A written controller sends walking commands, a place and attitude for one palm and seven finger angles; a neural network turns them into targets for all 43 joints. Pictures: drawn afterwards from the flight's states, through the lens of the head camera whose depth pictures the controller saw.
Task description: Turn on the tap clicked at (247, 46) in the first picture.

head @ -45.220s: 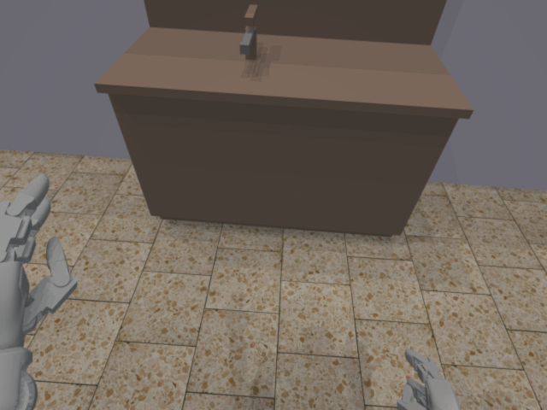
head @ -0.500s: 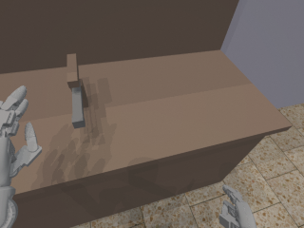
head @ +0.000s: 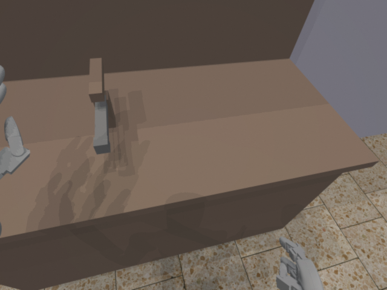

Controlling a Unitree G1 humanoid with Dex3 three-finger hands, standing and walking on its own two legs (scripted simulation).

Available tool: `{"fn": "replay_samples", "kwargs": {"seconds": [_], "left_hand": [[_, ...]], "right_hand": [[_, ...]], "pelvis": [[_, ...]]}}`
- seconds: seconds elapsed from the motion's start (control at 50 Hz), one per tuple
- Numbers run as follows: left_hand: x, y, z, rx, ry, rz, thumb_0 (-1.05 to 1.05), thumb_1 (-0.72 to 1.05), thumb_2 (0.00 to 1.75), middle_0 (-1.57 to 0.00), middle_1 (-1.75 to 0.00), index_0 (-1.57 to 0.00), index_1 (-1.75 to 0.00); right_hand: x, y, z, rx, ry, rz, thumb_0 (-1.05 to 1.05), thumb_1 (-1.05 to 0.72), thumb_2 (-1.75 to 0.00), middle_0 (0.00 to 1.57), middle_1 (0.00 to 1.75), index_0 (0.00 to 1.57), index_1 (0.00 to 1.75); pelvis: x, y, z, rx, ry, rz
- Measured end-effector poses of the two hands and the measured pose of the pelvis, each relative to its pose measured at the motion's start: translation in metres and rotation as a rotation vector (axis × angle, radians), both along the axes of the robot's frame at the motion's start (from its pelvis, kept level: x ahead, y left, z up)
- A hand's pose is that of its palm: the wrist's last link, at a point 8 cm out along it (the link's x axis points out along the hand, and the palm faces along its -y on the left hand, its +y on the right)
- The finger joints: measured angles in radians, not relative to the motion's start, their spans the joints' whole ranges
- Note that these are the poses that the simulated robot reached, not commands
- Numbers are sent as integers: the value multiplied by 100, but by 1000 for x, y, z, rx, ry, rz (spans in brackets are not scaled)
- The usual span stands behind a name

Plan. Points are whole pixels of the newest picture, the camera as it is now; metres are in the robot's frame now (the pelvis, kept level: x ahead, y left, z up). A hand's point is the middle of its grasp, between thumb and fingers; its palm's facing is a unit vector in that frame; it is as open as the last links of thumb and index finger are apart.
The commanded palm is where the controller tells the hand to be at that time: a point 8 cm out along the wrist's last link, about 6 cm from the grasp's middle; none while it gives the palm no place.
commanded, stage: come to a stop and stand still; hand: left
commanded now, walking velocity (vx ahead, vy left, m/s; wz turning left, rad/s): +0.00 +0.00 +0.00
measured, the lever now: (102, 145) +0.36 +0.25 +0.07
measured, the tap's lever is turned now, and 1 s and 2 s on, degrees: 0 0 0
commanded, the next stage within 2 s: look again from close up in 0.48 s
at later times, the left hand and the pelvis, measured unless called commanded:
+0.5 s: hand (47, 173) +0.23 +0.26 +0.17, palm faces +0.39 -0.87 -0.30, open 7.4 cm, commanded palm +0.17 +0.29 +0.18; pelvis +0.01 +0.01 +0.00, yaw +0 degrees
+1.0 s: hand (37, 178) +0.22 +0.27 +0.16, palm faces +0.38 -0.85 -0.36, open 7.4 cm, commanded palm +0.16 +0.30 +0.17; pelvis +0.00 +0.02 +0.00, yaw +1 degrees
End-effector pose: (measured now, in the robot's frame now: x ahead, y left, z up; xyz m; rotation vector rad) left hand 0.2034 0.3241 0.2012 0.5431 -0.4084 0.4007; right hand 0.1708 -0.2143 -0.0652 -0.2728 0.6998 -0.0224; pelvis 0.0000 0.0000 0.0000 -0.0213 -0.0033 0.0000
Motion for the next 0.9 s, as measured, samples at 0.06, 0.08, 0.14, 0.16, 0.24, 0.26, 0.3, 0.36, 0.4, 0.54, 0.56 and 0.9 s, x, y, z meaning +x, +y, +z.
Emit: {"fn": "replay_samples", "kwargs": {"seconds": [0.06,0.08,0.14,0.16,0.24,0.26,0.3,0.36,0.4,0.54,0.56,0.9], "left_hand": [[1,-12,-5,-58,6,-31,2,89,90,-20,-30,-21,-30],[0,-20,-10,-69,26,-59,2,90,90,-20,-30,-21,-30],[-7,-39,-25,-88,101,-134,2,90,90,-20,-30,-20,-30],[-9,-42,-29,-91,120,-147,2,90,90,-20,-30,-21,-30],[-14,-32,-35,-88,135,-120,2,89,90,-21,-30,-21,-30],[-14,-27,-34,-89,125,-101,2,89,90,-21,-30,-22,-30],[-15,-20,-31,-98,94,-67,2,89,90,-21,-30,-22,-30],[-16,-16,-26,-122,43,-42,2,89,90,-21,-30,-21,-30],[-16,-18,-25,-137,24,-46,2,89,90,-21,-30,-21,-30],[-12,-25,-30,-152,53,-87,2,89,90,-21,-30,-21,-30],[-12,-24,-31,-150,61,-88,2,89,90,-21,-30,-21,-30],[-23,-15,-32,-145,90,-57,2,89,90,-21,-30,-21,-30]], "right_hand": [[-4,2,-1,42,-30,-24,1,-91,-89,20,30,20,30],[-6,2,-1,51,-37,-35,1,-91,-89,20,30,20,30],[-10,2,-3,56,-34,-69,1,-91,-89,20,30,20,30],[-12,2,-4,52,-28,-76,1,-91,-89,20,30,20,30],[-13,3,-5,26,0,-73,1,-91,-90,20,30,20,30],[-12,3,-5,20,3,-67,1,-91,-90,20,30,20,30],[-9,3,-4,12,3,-53,1,-91,-90,20,30,20,30],[-1,5,0,5,-13,-34,1,-91,-90,20,30,20,30],[4,6,4,3,-31,-28,1,-91,-90,20,30,20,30],[20,12,17,5,-92,-33,1,-91,-90,20,30,20,30],[20,13,18,5,-96,-33,1,-91,-90,20,30,20,30],[-1,18,7,4,-23,-47,1,-91,-89,20,30,20,30]], "pelvis": [[1,6,-1,5,-4,-17],[3,8,-1,6,-4,-20],[6,11,-2,8,-10,-21],[7,11,-2,8,-11,-18],[9,9,-2,7,-19,-4],[9,9,-2,6,-20,-1],[9,9,-2,4,-23,1],[10,10,-2,0,-26,2],[10,11,-1,-1,-27,-1],[10,14,0,-3,-29,-6],[10,14,0,-4,-29,-6],[4,20,1,-6,-36,1]]}}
